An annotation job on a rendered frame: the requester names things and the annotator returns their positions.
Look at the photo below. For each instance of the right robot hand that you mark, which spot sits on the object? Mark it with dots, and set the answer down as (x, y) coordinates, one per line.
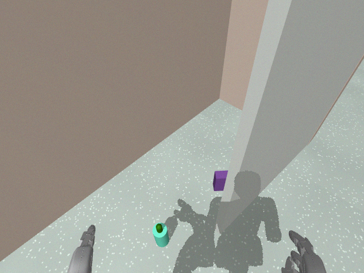
(307, 261)

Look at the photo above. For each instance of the left robot hand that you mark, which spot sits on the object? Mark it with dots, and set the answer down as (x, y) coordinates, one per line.
(82, 257)

